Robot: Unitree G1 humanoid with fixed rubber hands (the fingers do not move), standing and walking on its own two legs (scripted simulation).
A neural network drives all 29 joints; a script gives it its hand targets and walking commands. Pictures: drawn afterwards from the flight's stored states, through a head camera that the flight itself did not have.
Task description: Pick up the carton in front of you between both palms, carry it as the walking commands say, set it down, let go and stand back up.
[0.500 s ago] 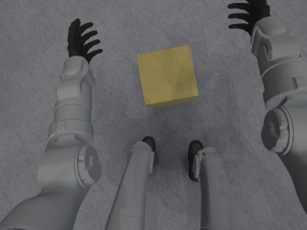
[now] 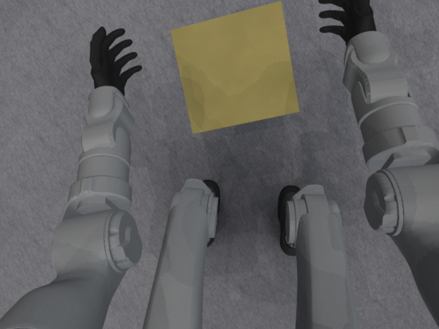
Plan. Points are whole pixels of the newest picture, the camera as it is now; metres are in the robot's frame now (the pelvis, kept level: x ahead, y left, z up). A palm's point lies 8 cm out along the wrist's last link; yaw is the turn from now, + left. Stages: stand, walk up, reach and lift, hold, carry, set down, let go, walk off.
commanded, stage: reach and lift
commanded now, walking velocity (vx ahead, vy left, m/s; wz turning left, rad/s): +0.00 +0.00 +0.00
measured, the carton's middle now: (237, 81) +0.49 +0.03 -0.38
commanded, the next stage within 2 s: none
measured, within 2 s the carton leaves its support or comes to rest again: leaves its support in 1.22 s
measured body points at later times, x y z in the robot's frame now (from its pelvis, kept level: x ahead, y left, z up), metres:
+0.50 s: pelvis -0.04 +0.01 -0.13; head +0.34 -0.01 +0.10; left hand +0.48 +0.21 -0.32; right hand +0.54 -0.15 -0.33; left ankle +0.09 +0.13 -0.47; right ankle +0.07 -0.12 -0.47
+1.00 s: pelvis -0.04 +0.00 -0.13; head +0.33 -0.02 +0.11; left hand +0.48 +0.18 -0.31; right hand +0.54 -0.12 -0.32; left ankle +0.09 +0.13 -0.47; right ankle +0.07 -0.12 -0.47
